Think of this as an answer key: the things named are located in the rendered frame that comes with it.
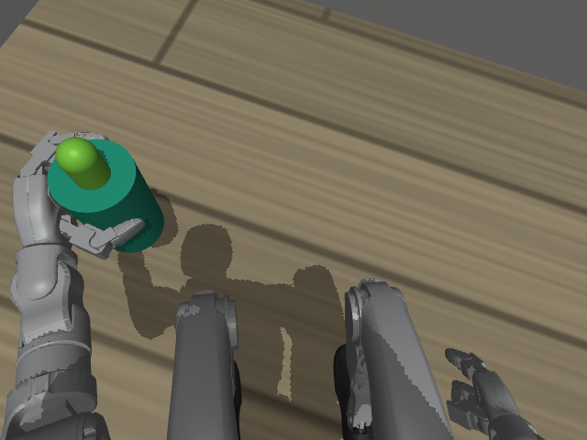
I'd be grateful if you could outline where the left robot hand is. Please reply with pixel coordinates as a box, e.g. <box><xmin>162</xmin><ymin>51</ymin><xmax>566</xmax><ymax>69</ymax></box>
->
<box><xmin>13</xmin><ymin>130</ymin><xmax>145</xmax><ymax>260</ymax></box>

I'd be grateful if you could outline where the right robot foot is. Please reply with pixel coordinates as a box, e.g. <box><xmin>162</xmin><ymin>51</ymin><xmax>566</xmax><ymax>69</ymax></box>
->
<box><xmin>334</xmin><ymin>344</ymin><xmax>373</xmax><ymax>440</ymax></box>

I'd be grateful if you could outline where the right robot arm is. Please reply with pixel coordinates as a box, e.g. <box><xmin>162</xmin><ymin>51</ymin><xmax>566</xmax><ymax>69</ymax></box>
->
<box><xmin>488</xmin><ymin>414</ymin><xmax>545</xmax><ymax>440</ymax></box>

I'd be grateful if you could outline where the bottle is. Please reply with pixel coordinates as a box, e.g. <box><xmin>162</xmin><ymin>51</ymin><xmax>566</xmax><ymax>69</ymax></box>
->
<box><xmin>48</xmin><ymin>137</ymin><xmax>164</xmax><ymax>253</ymax></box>

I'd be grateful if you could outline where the right robot hand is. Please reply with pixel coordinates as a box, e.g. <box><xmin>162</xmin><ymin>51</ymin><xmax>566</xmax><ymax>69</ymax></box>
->
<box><xmin>445</xmin><ymin>348</ymin><xmax>521</xmax><ymax>435</ymax></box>

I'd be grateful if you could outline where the left robot arm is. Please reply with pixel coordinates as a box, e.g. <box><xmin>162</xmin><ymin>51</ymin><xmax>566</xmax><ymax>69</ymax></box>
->
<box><xmin>0</xmin><ymin>243</ymin><xmax>111</xmax><ymax>440</ymax></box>

